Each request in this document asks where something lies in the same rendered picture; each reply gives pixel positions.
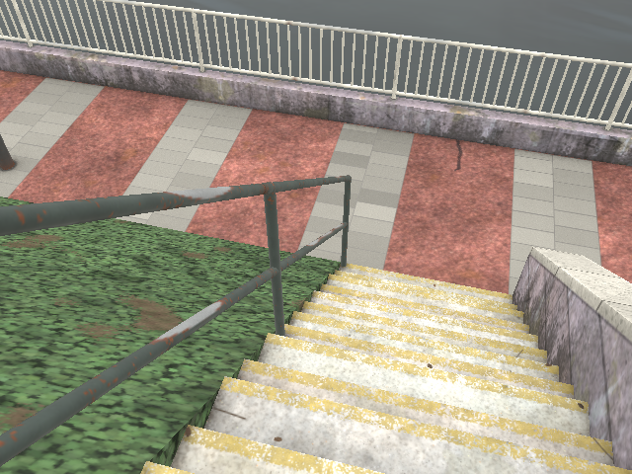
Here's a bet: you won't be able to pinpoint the stairs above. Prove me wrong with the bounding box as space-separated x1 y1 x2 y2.
140 263 632 474

